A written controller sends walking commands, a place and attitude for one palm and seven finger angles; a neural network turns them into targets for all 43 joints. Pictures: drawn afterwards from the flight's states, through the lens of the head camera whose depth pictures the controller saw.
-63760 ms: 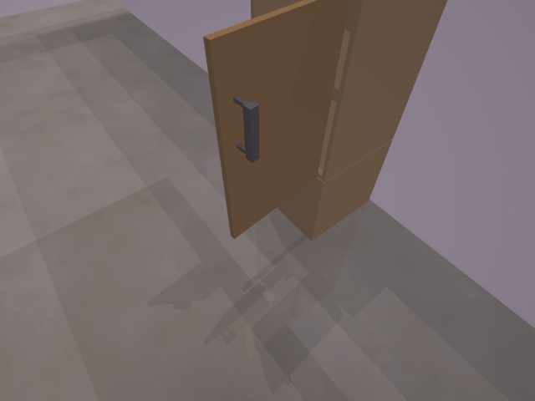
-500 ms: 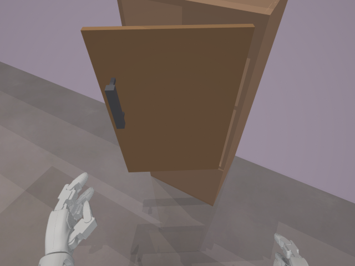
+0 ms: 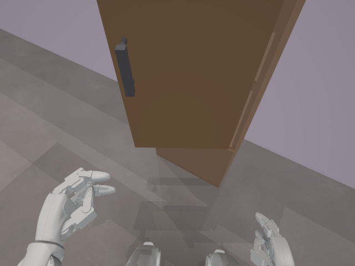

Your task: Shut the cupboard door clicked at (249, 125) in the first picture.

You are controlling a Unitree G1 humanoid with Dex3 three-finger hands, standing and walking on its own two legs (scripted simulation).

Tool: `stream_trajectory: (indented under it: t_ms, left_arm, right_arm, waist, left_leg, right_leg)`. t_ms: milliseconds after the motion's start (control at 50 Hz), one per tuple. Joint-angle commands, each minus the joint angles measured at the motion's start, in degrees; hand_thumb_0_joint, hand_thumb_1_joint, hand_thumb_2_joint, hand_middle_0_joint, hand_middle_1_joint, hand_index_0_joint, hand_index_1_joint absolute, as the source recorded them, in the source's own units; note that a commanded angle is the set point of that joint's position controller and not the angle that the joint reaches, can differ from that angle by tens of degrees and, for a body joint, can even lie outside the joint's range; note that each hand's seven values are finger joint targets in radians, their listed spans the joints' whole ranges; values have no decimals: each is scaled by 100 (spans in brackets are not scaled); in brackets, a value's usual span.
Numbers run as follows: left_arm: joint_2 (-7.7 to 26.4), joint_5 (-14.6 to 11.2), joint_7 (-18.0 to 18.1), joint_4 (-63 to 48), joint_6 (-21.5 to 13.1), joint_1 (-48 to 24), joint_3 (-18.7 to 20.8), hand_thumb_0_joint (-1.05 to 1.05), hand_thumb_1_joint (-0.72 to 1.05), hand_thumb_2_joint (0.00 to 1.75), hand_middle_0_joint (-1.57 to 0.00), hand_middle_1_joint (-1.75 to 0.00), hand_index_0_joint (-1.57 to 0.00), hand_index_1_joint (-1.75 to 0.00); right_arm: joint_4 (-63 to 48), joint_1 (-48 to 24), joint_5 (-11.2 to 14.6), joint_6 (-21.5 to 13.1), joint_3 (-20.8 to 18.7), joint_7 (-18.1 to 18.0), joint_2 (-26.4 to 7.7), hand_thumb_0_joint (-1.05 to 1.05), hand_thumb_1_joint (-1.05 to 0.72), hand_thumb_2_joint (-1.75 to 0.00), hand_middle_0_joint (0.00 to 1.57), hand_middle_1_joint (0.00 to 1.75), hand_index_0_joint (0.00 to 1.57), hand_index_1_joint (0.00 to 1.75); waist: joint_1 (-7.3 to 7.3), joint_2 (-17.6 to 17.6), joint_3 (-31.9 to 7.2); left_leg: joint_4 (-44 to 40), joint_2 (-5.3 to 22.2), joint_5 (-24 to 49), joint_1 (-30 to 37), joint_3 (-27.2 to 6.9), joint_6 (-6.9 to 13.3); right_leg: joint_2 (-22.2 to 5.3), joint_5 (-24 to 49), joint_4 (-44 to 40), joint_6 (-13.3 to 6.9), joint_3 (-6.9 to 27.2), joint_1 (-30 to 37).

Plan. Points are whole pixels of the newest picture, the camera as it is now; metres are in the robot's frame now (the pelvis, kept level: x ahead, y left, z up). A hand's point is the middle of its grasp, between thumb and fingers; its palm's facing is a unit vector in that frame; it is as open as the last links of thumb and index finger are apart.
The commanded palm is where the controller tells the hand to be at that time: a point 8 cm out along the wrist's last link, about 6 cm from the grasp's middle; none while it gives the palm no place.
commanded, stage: raise the hand and make a fist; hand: left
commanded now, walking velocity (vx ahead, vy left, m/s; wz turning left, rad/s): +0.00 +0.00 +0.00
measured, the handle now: (127, 68) +0.54 +0.17 +0.14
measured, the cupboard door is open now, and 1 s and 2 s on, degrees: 31 31 31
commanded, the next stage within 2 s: bring the fist close to the handle in 1.20 s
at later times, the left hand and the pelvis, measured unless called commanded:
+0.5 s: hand (77, 187) +0.24 +0.20 +0.11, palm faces +0.07 -1.00 -0.04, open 3.1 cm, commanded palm +0.21 +0.25 +0.12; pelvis +0.02 +0.02 +0.03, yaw +0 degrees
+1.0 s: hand (83, 166) +0.26 +0.19 +0.14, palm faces +0.06 -1.00 -0.03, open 3.1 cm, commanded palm +0.23 +0.24 +0.14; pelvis +0.03 +0.00 +0.05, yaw +0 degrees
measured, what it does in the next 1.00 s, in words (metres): stands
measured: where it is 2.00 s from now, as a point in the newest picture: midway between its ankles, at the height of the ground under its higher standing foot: outside the picture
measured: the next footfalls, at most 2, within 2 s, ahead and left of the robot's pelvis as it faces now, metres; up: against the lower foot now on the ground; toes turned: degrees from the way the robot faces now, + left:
none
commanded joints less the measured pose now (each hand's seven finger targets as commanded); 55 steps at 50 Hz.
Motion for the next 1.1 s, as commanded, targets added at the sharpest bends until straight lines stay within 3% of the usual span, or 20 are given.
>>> stream_trajectory:
  t_ms: [0, 20, 60, 100, 160, 220, 280, 320, 400, 480, 700, 740, 840, 920, 1000, 1020, 1080]
  left_arm:
    - [524, -93, 414, -1357, -543, 113, 568, 0, 90, 90, -86, -102, -86, -102]
    - [587, -64, 468, -1379, -647, 109, 591, 0, 90, 90, -88, -104, -88, -104]
    - [386, 10, 463, -1398, -814, 126, 265, 0, 90, 90, -92, -108, -92, -108]
    - [397, 52, 442, -1409, -868, 57, 146, 0, 90, 90, -95, -112, -95, -112]
    - [510, 58, 395, -1384, -772, 143, 233, 0, 90, 90, -101, -118, -101, -118]
    - [663, 51, 431, -1484, -652, 67, 414, 0, 90, 90, -106, -124, -106, -124]
    - [575, 44, 503, -1698, -588, -31, 361, 0, 90, 90, -112, -130, -112, -130]
    - [664, 69, 530, -1694, -514, -113, 420, 0, 90, 90, -115, -134, -115, -134]
    - [523, 64, 458, -1650, -357, -204, 263, 0, 90, 90, -123, -142, -123, -142]
    - [626, 30, 346, -1590, -123, -366, 371, 0, 90, 90, -130, -150, -130, -150]
    - [747, -104, 220, -1456, 134, -994, 587, 0, 90, 90, -130, -150, -130, -150]
    - [801, -118, 181, -1433, 182, -1099, 646, 0, 90, 90, -130, -150, -130, -150]
    - [698, -174, 111, -1068, 292, -981, 636, 0, 90, 90, -130, -150, -130, -150]
    - [826, -182, 137, -1056, 219, -1022, 779, 0, 90, 90, -130, -150, -130, -150]
    - [785, -131, 214, -1261, 14, -1222, 731, 0, 90, 90, -130, -150, -130, -150]
    - [877, -101, 251, -1255, -28, -1211, 787, 0, 90, 90, -130, -150, -130, -150]
    - [705, -89, 233, -1081, -64, -1174, 646, 0, 90, 90, -130, -150, -130, -150]
  right_arm:
    - [-1016, -427, -31, -380, -436, -86, -896, 0, -90, -90, 20, 30, 20, 30]
    - [-1014, -456, -55, -402, -428, -89, -921, 0, -90, -90, 20, 30, 20, 30]
    - [-1009, -349, -68, -457, -411, -49, -971, 0, -90, -90, 20, 30, 20, 30]
    - [-1004, -295, -63, -500, -411, -44, -1039, 0, -90, -90, 20, 30, 20, 30]
    - [-1048, -221, -47, -474, -436, -65, -1092, 0, -90, -90, 20, 30, 20, 30]
    - [-1059, -217, -27, -419, -424, -80, -1101, 0, -90, -90, 20, 30, 20, 30]
    - [-1081, -184, -27, -392, -397, -70, -1069, 0, -90, -90, 20, 30, 20, 30]
    - [-1076, -162, -44, -361, -380, -72, -1082, 0, -90, -90, 20, 30, 20, 30]
    - [-1089, -120, -26, -327, -346, -46, -1087, 0, -90, -90, 20, 30, 20, 30]
    - [-1093, -124, -11, -290, -307, -52, -1089, 0, -90, -90, 20, 30, 20, 30]
    - [-942, -203, 39, -313, -243, -78, -1074, 0, -90, -90, 20, 30, 20, 30]
    - [-906, -239, 53, -325, -231, -86, -1066, 0, -90, -90, 20, 30, 20, 30]
    - [-854, -275, 72, -355, -246, -91, -1074, 0, -90, -90, 20, 30, 20, 30]
    - [-828, -274, 54, -373, -288, -83, -1096, 0, -90, -90, 20, 30, 20, 30]
    - [-798, -288, 45, -403, -298, -48, -1065, 0, -90, -90, 20, 30, 20, 30]
    - [-771, -271, 38, -400, -298, -46, -1075, 0, -90, -90, 20, 30, 20, 30]
    - [-769, -318, 47, -404, -297, -44, -1063, 0, -90, -90, 20, 30, 20, 30]
  waist:
    - [97, -122, -968]
    - [125, -152, -929]
    - [26, 35, -827]
    - [-37, 127, -727]
    - [-6, -79, -788]
    - [50, 45, -782]
    - [45, 251, -831]
    - [37, 271, -824]
    - [-29, 243, -764]
    - [0, 197, -739]
    - [9, 22, -688]
    - [44, 129, -722]
    - [73, -138, -509]
    - [109, -334, -591]
    - [81, -12, -620]
    - [93, -86, -601]
    - [49, -127, -468]
  left_leg:
    - [-1337, -259, 761, 693, -125, 146]
    - [-1374, -249, 781, 722, -146, 160]
    - [-1466, -247, 665, 842, -143, 144]
    - [-1545, -245, 468, 895, -157, 140]
    - [-1644, -254, 499, 945, -160, 152]
    - [-1773, -257, 670, 1100, -176, 149]
    - [-1868, -241, 948, 1373, -179, 121]
    - [-1888, -231, 1111, 1456, -184, 125]
    - [-1967, -219, 1292, 1641, -168, 97]
    - [-2045, -233, 1482, 1760, -146, 100]
    - [-2286, -269, 1680, 2108, -89, 109]
    - [-2325, -286, 1783, 2168, -55, 115]
    - [-2428, -309, 1752, 2151, 3, 121]
    - [-2418, -330, 1721, 2133, 61, 132]
    - [-2436, -341, 1772, 2256, 94, 127]
    - [-2426, -336, 1754, 2204, 91, 132]
    - [-2440, -342, 1531, 2162, 119, 132]
  right_leg:
    - [149, 120, -1325, 66, 438, 934]
    - [176, 174, -1280, 42, 378, 925]
    - [170, 152, -1253, 37, 300, 772]
    - [174, 43, -1278, 30, 277, 676]
    - [170, 97, -1366, 36, 286, 862]
    - [198, 323, -1401, 15, 242, 1056]
    - [208, 680, -1401, 6, 178, 1161]
    - [231, 869, -1424, 6, 167, 1248]
    - [236, 1125, -1520, 23, 142, 1343]
    - [228, 1379, -1654, 22, 164, 1582]
    - [204, 1704, -2041, 52, 252, 2035]
    - [176, 1831, -2102, 46, 289, 2187]
    - [143, 1830, -2290, 82, 349, 2276]
    - [106, 1774, -2397, 116, 487, 2424]
    - [107, 1881, -2343, 102, 459, 2348]
    - [99, 1819, -2365, 98, 499, 2409]
    - [87, 1518, -2454, 117, 541, 2281]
